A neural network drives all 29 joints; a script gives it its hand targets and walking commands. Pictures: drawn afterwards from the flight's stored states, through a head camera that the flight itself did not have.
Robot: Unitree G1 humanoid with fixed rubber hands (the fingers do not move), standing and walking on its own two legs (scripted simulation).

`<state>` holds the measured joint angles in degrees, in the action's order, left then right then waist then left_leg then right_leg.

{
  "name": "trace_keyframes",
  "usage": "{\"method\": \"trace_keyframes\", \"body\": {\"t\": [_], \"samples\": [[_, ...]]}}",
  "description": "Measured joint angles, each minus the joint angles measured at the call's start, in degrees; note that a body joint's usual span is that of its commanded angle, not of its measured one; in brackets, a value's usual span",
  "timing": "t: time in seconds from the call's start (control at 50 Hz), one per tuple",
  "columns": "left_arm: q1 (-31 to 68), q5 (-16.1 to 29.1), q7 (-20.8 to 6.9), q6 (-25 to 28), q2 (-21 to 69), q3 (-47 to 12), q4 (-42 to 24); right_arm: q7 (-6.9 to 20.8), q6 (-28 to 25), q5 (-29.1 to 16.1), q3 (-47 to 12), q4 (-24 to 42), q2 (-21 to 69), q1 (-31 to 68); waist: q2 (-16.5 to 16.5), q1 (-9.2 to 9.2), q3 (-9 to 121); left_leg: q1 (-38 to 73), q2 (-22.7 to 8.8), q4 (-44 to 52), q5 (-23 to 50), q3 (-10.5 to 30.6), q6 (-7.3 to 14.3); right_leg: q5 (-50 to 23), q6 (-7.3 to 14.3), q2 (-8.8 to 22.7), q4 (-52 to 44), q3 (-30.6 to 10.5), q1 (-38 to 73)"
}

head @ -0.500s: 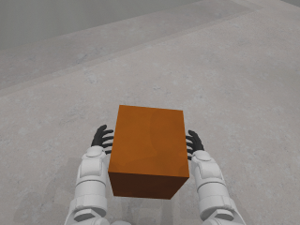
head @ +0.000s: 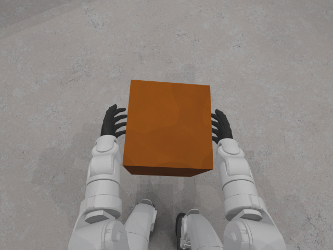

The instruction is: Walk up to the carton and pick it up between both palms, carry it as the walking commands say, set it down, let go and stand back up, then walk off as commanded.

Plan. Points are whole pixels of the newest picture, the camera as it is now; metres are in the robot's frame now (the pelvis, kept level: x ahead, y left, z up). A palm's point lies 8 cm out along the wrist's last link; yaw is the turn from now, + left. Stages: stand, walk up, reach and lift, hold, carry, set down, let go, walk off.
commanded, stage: set down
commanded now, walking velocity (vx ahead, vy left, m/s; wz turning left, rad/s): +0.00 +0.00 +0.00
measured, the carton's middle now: (165, 136) +0.39 +0.06 -0.12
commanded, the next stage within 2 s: none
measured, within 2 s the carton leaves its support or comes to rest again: neither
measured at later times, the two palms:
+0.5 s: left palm (114, 136) +0.37 +0.21 -0.13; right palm (211, 137) +0.41 -0.08 -0.13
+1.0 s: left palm (118, 133) +0.41 +0.22 -0.21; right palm (203, 135) +0.45 -0.06 -0.21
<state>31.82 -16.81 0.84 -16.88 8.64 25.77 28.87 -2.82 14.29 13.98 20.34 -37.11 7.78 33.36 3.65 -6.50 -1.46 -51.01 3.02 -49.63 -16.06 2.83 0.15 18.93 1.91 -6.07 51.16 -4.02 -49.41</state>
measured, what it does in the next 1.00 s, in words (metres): lowers itself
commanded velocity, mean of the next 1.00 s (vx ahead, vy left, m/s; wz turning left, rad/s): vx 0.00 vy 0.00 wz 0.00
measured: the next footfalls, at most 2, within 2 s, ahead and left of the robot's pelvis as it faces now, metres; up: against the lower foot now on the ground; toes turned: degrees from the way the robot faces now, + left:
none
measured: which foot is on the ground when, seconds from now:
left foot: down 0.00-1.00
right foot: down 0.00-1.00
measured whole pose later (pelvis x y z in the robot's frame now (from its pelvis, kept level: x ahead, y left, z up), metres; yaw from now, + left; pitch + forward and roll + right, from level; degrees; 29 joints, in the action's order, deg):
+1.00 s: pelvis -0.03 +0.00 -0.14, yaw +0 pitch +36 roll +0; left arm 53.0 -12.0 2.1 -17.0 0.0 28.4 37.6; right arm -6.9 15.8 9.7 20.6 -45.3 2.0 56.5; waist 4.9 -6.1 3.0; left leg -94.9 4.9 -83.7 -25.0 2.9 -0.9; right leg 28.2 0.7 -9.0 85.4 -3.0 -93.2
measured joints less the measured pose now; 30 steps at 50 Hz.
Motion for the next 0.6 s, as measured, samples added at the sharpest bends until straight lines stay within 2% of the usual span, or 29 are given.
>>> {"method": "trace_keyframes", "body": {"t": [0.6], "samples": [[11.79, 3.54, 0.56, 0.42, -5.23, 2.06, 5.75, -2.79, 0.8, -2.51, 0.3, -5.18, -2.74, 13.21, 0.9, 0.25, 5.95, -29.52, 0.97, -22.44, -6.33, 0.02, -0.8, 6.46, -0.41, -1.88, 22.69, 0.66, -29.61]]}}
